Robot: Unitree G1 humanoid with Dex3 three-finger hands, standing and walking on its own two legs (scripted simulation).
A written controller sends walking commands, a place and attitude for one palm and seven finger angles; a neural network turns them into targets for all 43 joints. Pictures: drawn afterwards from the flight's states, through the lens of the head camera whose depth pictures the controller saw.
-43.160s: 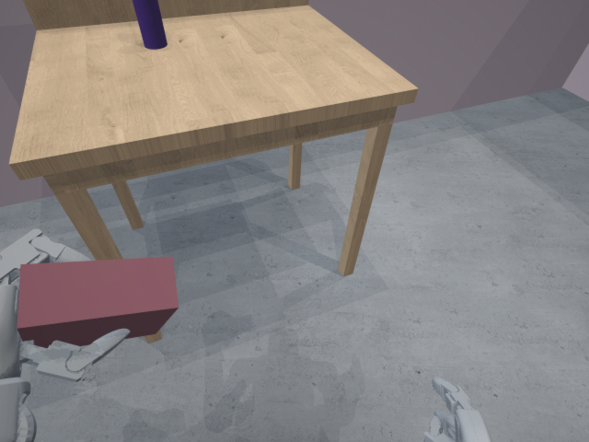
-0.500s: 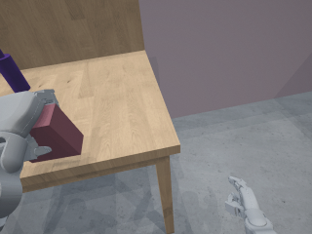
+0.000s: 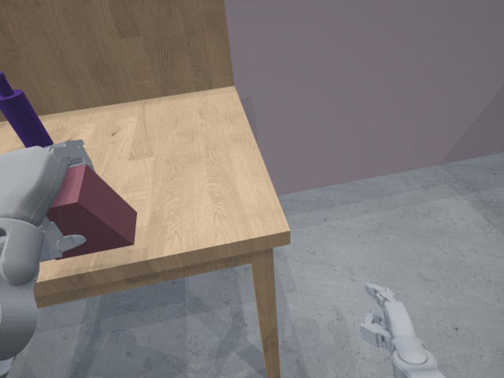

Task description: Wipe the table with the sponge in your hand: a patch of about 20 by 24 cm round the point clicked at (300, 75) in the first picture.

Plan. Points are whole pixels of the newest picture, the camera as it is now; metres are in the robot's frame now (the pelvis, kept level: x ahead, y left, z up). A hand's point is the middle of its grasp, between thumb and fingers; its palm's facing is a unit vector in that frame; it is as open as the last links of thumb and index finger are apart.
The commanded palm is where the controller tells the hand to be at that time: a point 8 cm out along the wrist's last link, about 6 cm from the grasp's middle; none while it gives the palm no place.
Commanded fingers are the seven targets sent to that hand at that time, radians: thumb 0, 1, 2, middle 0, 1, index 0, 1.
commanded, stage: bring the sponge back beside the body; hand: left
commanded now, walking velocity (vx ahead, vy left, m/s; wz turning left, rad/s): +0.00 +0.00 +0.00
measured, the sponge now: (80, 223) +0.21 +0.29 +0.19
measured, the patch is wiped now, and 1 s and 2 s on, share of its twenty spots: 1.00 1.00 1.00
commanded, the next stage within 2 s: step back with the hand held close in 0.04 s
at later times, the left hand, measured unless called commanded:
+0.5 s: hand (102, 175) +0.21 +0.21 +0.28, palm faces +0.49 -0.76 -0.42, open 9.7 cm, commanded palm +0.16 +0.28 +0.28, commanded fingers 0.00 0.10 1.30 -1.20 -1.60 -1.20 -1.60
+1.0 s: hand out of the picture +0.10 +0.24 +0.29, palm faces +0.58 -0.74 -0.35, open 9.7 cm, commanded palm +0.06 +0.29 +0.28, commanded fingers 0.00 0.10 1.30 -1.20 -1.60 -1.20 -1.60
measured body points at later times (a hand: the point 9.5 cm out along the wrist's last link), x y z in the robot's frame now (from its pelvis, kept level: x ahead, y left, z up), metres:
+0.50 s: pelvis +0.01 +0.00 -0.01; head +0.01 +0.00 +0.44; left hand +0.18 +0.25 +0.30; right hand +0.14 -0.25 -0.11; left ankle +0.00 +0.10 -0.74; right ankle +0.00 -0.10 -0.73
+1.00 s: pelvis -0.10 +0.00 -0.02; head -0.11 -0.01 +0.43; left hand +0.06 +0.27 +0.31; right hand +0.08 -0.24 -0.10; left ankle -0.05 +0.16 -0.73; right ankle +0.00 -0.10 -0.74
